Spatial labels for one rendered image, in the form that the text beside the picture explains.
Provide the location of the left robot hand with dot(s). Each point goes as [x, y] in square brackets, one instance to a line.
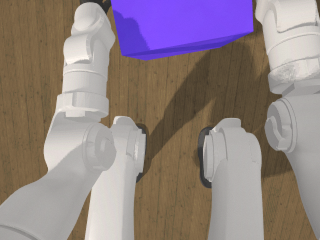
[104, 5]

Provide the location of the left robot foot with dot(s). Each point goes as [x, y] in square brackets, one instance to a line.
[143, 132]

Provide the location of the robot right upper arm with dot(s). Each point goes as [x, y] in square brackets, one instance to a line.
[293, 126]

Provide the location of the right robot forearm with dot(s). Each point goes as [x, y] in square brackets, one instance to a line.
[291, 30]

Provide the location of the robot foot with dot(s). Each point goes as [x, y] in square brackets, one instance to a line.
[201, 139]
[143, 132]

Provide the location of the robot left upper arm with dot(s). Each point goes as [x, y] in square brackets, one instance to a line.
[76, 154]

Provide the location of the carton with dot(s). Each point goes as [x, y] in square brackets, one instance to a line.
[153, 29]

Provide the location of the left robot forearm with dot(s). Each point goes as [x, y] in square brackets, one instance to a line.
[85, 71]

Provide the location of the right robot foot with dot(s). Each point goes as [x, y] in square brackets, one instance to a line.
[201, 139]

